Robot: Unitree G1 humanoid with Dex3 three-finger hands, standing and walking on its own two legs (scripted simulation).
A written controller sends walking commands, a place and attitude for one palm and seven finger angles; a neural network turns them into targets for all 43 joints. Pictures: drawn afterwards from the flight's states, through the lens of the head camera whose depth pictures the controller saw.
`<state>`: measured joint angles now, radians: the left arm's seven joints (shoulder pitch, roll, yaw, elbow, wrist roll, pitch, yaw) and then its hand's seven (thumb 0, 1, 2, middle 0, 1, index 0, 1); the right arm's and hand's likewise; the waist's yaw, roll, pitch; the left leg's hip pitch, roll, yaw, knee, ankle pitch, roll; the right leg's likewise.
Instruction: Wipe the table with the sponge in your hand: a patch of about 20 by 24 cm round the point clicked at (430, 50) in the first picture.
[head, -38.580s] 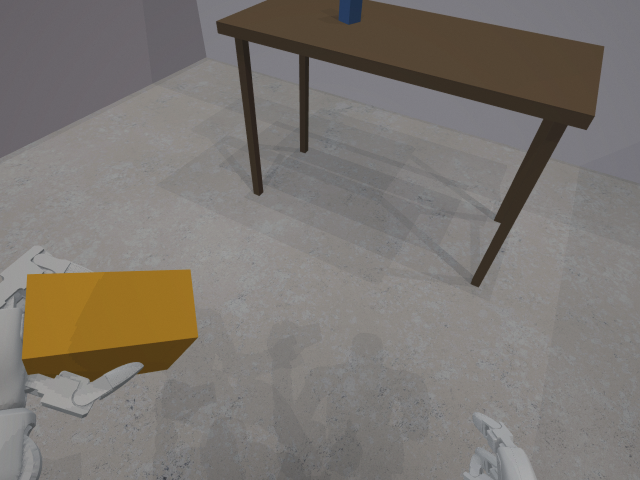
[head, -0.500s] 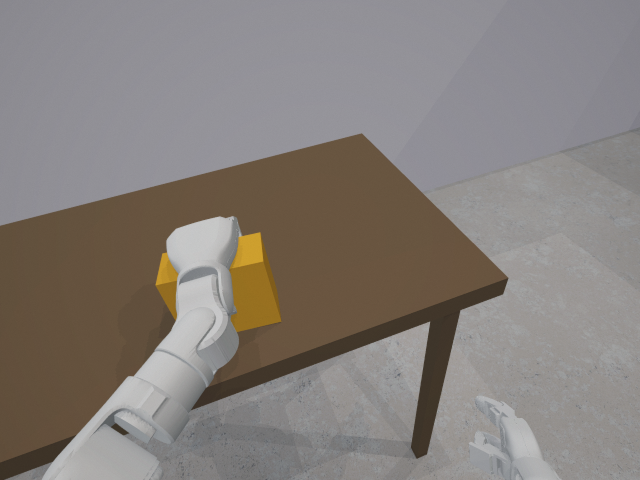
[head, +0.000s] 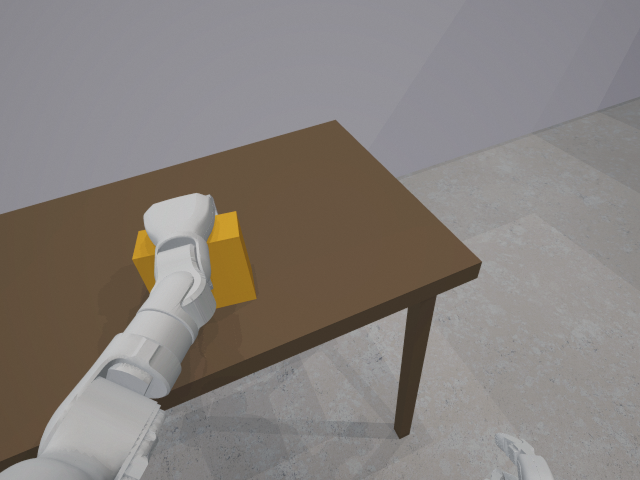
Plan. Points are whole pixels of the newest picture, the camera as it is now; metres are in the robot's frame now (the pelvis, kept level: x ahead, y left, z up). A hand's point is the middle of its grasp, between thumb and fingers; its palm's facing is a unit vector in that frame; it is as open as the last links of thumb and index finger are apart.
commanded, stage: wipe forward along the third lane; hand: left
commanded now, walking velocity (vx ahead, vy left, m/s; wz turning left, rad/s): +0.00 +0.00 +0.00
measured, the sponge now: (203, 276) +0.39 +0.20 +0.05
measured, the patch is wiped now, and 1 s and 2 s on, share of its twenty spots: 0.85 1.00 1.00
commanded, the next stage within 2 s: wipe back along the third lane in 0.92 s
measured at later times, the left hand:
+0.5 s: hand (192, 221) +0.45 +0.22 +0.11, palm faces -0.06 -0.02 -1.00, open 10.4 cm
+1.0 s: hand (180, 202) +0.50 +0.26 +0.11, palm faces -0.08 -0.03 -1.00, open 10.4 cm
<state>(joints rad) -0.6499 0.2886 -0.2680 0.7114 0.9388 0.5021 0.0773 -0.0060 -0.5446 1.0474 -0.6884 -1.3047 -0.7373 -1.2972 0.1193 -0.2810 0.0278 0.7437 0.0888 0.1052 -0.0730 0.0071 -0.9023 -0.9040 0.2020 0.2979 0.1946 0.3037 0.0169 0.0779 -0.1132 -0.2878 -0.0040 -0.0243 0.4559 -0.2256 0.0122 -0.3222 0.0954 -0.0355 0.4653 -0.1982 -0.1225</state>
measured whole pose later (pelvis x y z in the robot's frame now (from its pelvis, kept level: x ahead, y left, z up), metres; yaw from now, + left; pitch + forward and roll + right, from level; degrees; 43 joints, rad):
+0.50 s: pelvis +0.01 +0.00 +0.00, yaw -1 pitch +8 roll +1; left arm -0.85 0.38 -0.16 0.99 0.95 0.39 0.10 0.01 -0.55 1.05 -0.70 -1.30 -0.74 -1.30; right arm 0.19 -0.29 0.02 0.76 0.08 0.09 -0.06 0.01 -0.90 -0.90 0.20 0.30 0.20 0.30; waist -0.04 0.07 -0.11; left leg -0.37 0.01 -0.02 0.48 -0.24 0.02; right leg -0.40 0.11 -0.03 0.46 -0.19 -0.12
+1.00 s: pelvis +0.02 +0.04 +0.00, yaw -1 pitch +11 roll +0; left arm -1.00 0.42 -0.13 1.14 0.99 0.36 0.11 0.01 -0.55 1.05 -0.70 -1.30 -0.74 -1.30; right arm 0.22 -0.29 0.02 0.77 0.07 0.08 -0.05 0.00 -0.90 -0.90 0.20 0.30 0.20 0.30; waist -0.09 0.05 -0.12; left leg -0.44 -0.02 -0.01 0.48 -0.24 0.02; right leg -0.45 0.08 -0.01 0.44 -0.19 -0.08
